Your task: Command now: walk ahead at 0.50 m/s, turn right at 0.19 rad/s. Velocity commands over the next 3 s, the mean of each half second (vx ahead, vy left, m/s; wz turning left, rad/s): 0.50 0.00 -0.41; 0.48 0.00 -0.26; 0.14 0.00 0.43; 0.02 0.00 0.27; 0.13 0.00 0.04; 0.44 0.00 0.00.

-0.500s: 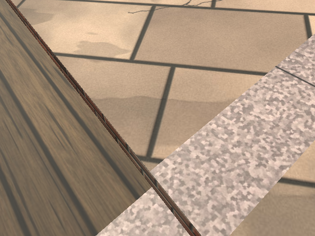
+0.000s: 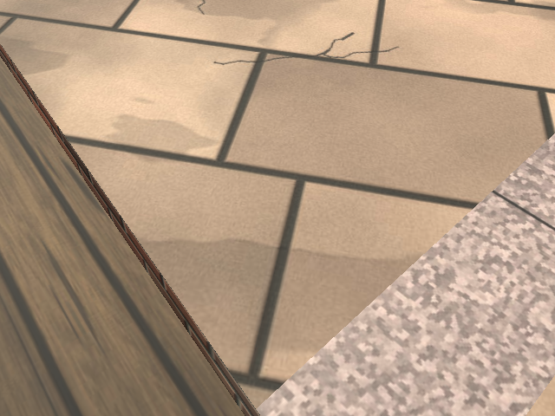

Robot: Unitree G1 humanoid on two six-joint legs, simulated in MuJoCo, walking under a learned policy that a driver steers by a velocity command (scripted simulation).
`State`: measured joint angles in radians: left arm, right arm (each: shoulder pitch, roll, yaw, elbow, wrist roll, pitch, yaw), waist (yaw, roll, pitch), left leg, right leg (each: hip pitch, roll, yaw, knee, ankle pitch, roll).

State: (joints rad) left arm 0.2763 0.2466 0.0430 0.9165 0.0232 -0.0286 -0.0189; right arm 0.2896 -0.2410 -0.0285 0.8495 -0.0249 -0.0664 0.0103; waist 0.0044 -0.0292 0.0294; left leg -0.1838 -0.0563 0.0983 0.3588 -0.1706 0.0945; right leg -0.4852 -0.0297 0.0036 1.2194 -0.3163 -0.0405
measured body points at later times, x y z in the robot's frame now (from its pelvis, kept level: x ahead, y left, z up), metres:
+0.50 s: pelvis +0.28 -0.08 +0.02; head +0.31 -0.06 +0.47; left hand +0.51 +0.08 -0.10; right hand +0.23 -0.32 -0.11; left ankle +0.11 +0.08 -0.58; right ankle +0.35 -0.12 -0.60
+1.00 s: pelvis +0.62 -0.17 +0.12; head +0.64 -0.19 +0.56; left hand +0.74 +0.08 -0.01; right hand +0.73 -0.47 +0.04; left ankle +0.74 -0.16 -0.60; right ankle +0.38 -0.16 -0.51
